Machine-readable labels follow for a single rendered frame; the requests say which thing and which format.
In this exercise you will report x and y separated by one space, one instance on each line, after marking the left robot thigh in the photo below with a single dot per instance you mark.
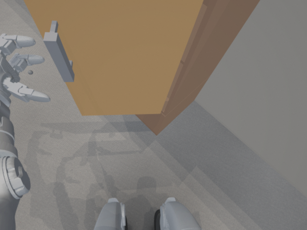
112 217

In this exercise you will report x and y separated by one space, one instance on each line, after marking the handle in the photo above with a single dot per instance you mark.
58 54

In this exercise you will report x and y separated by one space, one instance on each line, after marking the robot left upper arm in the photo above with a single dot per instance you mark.
14 183

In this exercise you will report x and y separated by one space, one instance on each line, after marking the left robot forearm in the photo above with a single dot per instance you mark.
7 139

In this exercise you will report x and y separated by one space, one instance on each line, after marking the left robot hand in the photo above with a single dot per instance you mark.
16 65

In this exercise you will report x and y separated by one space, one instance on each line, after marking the right robot shin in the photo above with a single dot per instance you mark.
168 200

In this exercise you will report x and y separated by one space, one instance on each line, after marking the cupboard door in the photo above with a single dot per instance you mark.
125 53

